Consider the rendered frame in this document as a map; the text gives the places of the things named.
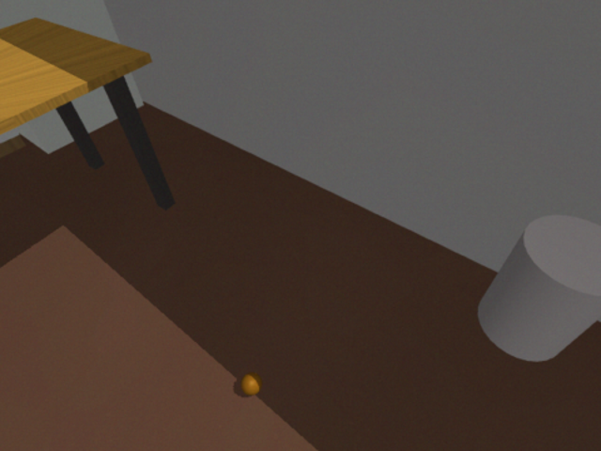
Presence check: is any table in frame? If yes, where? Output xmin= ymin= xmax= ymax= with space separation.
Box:
xmin=0 ymin=18 xmax=176 ymax=210

